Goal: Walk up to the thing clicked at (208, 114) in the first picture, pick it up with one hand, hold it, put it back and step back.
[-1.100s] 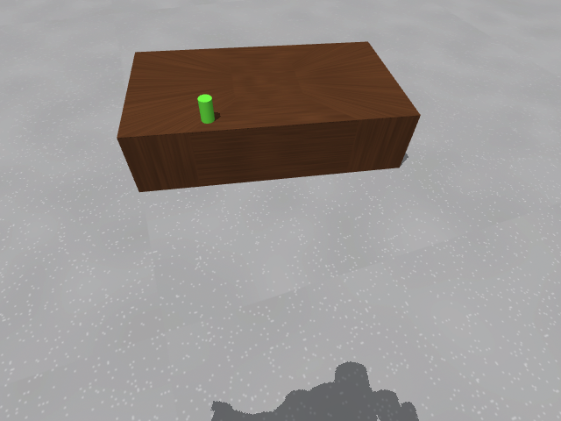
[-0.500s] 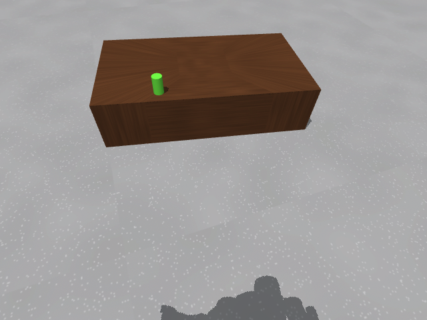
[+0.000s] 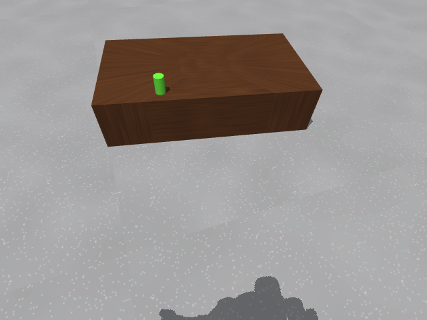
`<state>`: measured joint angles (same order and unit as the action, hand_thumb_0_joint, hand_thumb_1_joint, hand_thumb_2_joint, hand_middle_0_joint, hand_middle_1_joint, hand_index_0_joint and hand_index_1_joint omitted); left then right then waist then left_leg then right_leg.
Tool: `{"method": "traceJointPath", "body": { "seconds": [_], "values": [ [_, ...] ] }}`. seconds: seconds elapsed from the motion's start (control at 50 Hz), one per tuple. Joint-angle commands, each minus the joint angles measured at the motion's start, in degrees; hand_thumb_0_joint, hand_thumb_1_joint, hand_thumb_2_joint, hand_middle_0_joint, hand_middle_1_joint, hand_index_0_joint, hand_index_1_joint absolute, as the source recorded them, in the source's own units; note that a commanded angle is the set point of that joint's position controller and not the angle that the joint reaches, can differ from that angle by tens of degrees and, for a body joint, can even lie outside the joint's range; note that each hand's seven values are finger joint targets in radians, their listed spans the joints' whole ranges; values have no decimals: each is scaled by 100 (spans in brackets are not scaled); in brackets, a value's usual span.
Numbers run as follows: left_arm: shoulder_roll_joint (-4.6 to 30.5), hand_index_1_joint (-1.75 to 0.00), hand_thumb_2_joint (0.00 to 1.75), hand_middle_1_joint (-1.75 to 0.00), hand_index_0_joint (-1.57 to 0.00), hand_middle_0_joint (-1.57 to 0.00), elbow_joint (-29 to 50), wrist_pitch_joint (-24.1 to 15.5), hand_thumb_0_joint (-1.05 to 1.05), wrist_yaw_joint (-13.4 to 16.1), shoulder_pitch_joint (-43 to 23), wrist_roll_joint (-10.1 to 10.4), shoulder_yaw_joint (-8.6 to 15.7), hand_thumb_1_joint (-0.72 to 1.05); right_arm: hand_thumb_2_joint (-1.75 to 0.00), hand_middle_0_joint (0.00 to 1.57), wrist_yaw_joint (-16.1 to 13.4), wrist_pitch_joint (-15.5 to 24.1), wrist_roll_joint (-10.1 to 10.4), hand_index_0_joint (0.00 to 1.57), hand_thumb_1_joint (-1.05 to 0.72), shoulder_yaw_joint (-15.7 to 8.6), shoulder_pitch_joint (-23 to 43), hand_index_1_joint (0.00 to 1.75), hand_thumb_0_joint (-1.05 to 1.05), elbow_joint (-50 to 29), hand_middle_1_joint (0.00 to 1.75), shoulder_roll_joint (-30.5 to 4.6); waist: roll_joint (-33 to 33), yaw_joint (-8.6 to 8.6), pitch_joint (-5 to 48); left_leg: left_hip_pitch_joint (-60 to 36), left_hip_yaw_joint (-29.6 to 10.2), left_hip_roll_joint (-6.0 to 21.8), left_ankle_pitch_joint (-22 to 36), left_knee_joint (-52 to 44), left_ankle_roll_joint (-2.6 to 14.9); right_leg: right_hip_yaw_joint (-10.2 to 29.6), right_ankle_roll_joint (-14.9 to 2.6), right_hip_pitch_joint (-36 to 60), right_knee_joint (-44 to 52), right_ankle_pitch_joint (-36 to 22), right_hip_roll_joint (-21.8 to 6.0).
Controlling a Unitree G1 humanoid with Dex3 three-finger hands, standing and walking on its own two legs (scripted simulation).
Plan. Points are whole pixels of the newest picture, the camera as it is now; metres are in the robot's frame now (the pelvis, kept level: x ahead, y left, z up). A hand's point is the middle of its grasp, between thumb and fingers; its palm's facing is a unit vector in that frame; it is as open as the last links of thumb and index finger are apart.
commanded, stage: stand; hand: left
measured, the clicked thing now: (159, 84) +1.35 +0.29 -0.40
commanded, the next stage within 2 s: walk up in 0.02 s
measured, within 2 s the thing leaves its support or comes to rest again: neither
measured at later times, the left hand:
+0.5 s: hand out of the picture +0.08 +0.30 -0.18, palm faces +0.10 -0.92 -0.37, open 7.4 cm
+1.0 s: hand (82, 228) +0.35 +0.32 -0.14, palm faces +0.13 -0.87 -0.47, open 7.4 cm
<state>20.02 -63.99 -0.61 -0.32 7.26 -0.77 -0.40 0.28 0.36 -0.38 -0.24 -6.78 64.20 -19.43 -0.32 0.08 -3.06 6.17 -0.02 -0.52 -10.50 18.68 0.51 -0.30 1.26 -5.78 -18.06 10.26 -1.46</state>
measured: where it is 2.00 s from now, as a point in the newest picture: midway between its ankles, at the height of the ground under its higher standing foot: (205, 209)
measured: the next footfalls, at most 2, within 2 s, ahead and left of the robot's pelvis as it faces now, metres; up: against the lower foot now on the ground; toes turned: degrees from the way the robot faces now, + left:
left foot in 0.52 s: +0.30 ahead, +0.17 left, +0.00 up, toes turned +10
right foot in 0.94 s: +0.45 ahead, -0.11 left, +0.00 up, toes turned +1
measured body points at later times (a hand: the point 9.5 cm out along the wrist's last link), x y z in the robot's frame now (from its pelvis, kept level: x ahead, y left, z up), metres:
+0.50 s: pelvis +0.13 +0.02 -0.03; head +0.16 +0.04 +0.42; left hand +0.08 +0.35 -0.15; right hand +0.29 -0.29 -0.12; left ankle +0.26 +0.16 -0.74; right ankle +0.00 -0.13 -0.75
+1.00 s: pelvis +0.34 +0.00 -0.04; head +0.33 -0.02 +0.41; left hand +0.34 +0.36 -0.11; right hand +0.44 -0.32 -0.16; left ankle +0.27 +0.14 -0.72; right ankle +0.41 -0.11 -0.75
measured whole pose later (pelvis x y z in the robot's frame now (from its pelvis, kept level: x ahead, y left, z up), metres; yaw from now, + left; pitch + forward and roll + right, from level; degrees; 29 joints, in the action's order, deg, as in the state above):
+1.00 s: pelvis +0.34 +0.00 -0.04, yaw +8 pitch -3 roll +0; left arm 26.1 -50.8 -4.2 -4.7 18.9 -2.5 5.9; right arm 2.5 1.7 -1.2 -5.1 -18.1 53.1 -26.2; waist 4.3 -1.0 0.2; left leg 17.6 -2.1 2.5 -27.9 54.2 1.9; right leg -5.7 -0.2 -20.9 -41.5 17.7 -3.6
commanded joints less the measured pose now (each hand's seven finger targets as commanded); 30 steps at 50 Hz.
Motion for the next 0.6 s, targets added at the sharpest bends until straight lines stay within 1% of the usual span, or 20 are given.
{"method": "traceJointPath", "body": {
  "seconds": [0.0, 0.04, 0.12, 0.16, 0.18, 0.2, 0.22, 0.24, 0.26, 0.28, 0.32, 0.36, 0.4, 0.46, 0.48, 0.5, 0.52, 0.54, 0.56, 0.58],
  "values": [
    [1766, -30, 90, -30, -20, -20, 648, -207, 0, -99, -2, -100, 645, 90, -90, 20, 79, 241, -62, 20, -90, -591, -251, 30, 0, -637, 30, -1728, 13, -5, 934, 83, -934, 634, -2242, -40, 577, 144, -422, 203, -508, 2029, -248],
    [1590, -30, 90, -30, -20, -20, 703, -223, 0, -190, -130, -175, 683, 90, -90, 20, 173, 226, -130, 20, -90, -661, -141, 30, 0, -678, 30, -1847, 376, -57, 86, 812, -1483, 956, -3485, -319, 809, 82, -439, -836, -1081, 2727, -171],
    [1312, -30, 90, -30, -20, -20, 899, -262, 0, -275, 231, -127, 718, 90, -90, 20, 222, 290, -160, 20, -90, -782, 129, 30, 0, -1061, 30, -1762, 699, -307, -251, 727, -1858, 1301, -2424, -229, 993, -198, -449, -1082, -1248, 1129, -71],
    [1484, -30, 90, -30, -20, -20, 743, -332, 0, -234, 932, -168, 826, 90, -90, 20, 270, 265, -133, 20, -90, -740, 245, 30, 0, -1264, 30, -1534, 337, -601, 243, 1576, -1268, 812, -2373, 681, 717, 153, -578, 482, -361, 1449, -207],
    [1744, -30, 90, -30, -20, -20, 626, -355, 0, -199, 1564, -230, 931, 90, -90, 20, 290, 259, -130, 20, -90, -664, 680, 30, 0, -1506, 30, -1251, -302, -940, 390, 2919, -416, 113, -2034, 1769, 246, 1205, -873, 1674, 425, 2552, -721],
    [2226, -30, 90, -30, -20, -20, 712, -415, 0, -182, 1540, -278, 1043, 90, -90, 20, 252, 239, -130, 20, -90, -604, 875, 30, 0, -1635, 30, -1098, -1133, -999, -180, 4283, -57, -328, -2019, 3296, 147, 3048, -1204, 1763, 1337, 3737, -1981],
    [2304, -30, 90, -30, -20, -20, 976, -448, 0, -175, 1023, -253, 1005, 90, -90, 20, 202, 253, -180, 20, -90, -648, 817, 30, 0, -1600, 30, -1373, -482, -782, -644, 4252, -622, 187, -1802, 3669, 87, 3378, -1571, 1138, 1497, 3629, -2539],
    [2203, -30, 90, -30, -20, -20, 1178, -480, 0, -173, 606, -214, 967, 90, -90, 20, 211, 302, -131, 20, -90, -656, 428, 30, 0, -1499, 30, -1533, -272, -512, -785, 4123, -648, 456, -1589, 3616, 59, 3178, -1759, 1132, 1300, 2753, -2600],
    [1936, -30, 90, -30, -20, -20, 1256, -513, 0, -166, 564, -169, 887, 90, -90, 20, 255, 355, -100, 20, -90, -644, 324, 30, 0, -1434, 30, -1573, -20, -385, -898, 4017, -636, 542, -1496, 3521, 63, 2509, -1725, 1187, 1122, 1346, -2272],
    [1810, -30, 90, -30, -20, -20, 1226, -548, 0, -139, 688, -130, 831, 90, -90, 20, 279, 389, -94, 20, -90, -622, 265, 30, 0, -1415, 30, -1451, -145, -358, -811, 3844, -565, 527, -1433, 3239, 44, 1767, -1580, 1382, 879, -17, -1953],
    [1740, -30, 90, -30, -20, -20, 1182, -553, 0, -126, 763, -76, 787, 90, -90, 20, 362, 366, -92, 20, -90, -614, 180, 30, 0, -1455, 30, -1292, -432, -321, -617, 3390, -371, 486, -1146, 2828, 57, 656, -1264, 1371, 494, -1306, -1422],
    [1868, -30, 90, -30, -20, -20, 1302, -539, 0, -129, 677, -101, 793, 90, -90, 20, 432, 333, -58, 20, -90, -607, 155, 30, 0, -1613, 30, -1227, -838, -260, -362, 2737, -105, 491, -553, 2332, 72, 154, -1092, 1041, 312, -1551, -1244],
    [1935, -30, 90, -30, -20, -20, 1473, -509, 0, -152, 522, -113, 795, 90, -90, 20, 484, 308, -11, 20, -90, -666, 143, 30, 0, -1695, 30, -1263, -933, -211, -232, 1859, 126, 454, -65, 1814, 107, -229, -986, 340, 273, -1119, -1113],
    [1904, -30, 90, -30, -20, -20, 1594, -432, 0, -185, 574, -16, 745, 90, -90, 20, 432, 302, -73, 20, -90, -856, -863, 30, 0, -1413, 30, -1469, -378, 289, 440, -345, 498, 140, 684, 1323, 232, -624, -888, -706, -1204, -1316, -968],
    [1688, -30, 90, -30, -20, -20, 1557, -394, 0, -188, 840, -11, 674, 90, -90, 20, 372, 310, -128, 20, -90, -994, -1364, 30, 0, -1277, 30, -1654, 200, 513, 761, -1328, 534, -20, 249, 1508, 386, -848, -787, -1362, -2333, -1326, -720],
    [1371, -30, 90, -30, -20, -20, 1547, -368, 0, -178, 1163, 5, 589, 90, -90, 20, 305, 316, -221, 20, -90, -1142, -2101, 30, 0, -1185, 30, -1902, 991, 840, 1122, -2143, 24, 254, -583, 1426, 632, -870, -612, -2132, -3713, -457, -424],
    [1104, -30, 90, -30, -20, -20, 1619, -367, 0, -179, 1349, 30, 516, 90, -90, 20, 224, 337, -247, 20, -90, -1207, -2328, 30, 0, -1269, 30, -2266, 1795, 798, 1287, -2336, -2157, 1461, -1717, 831, 1034, -508, -489, -3014, -4867, 2086, 234],
    [1571, -30, 90, -30, -20, -20, 1730, -343, 0, -168, 1361, 21, 592, 90, -90, 20, 225, 355, -64, 20, -90, -1206, -1912, 30, 0, -1523, 30, -2612, 1266, 682, 1515, -1810, -4284, 2236, -3513, -494, 1513, 304, -598, -2970, -5292, 2281, 210],
    [1978, -30, 90, -30, -20, -20, 1675, -323, 0, -149, 1219, 40, 635, 90, -90, 20, 229, 350, 85, 20, -90, -1228, -1427, 30, 0, -1649, 30, -2656, 1077, 539, 1110, -1245, -4342, 2456, -3649, -855, 1677, 457, -609, -2929, -5498, 1972, -229],
    [1990, -30, 90, -30, -20, -20, 1615, -338, 0, -159, 1060, 41, 627, 90, -90, 20, 200, 349, 65, 20, -90, -1138, -1109, 30, 0, -1717, 30, -2446, 708, 414, 596, -609, -3785, 2311, -3108, -783, 1558, 551, -528, -2915, -5509, 1658, -366]
  ]
}}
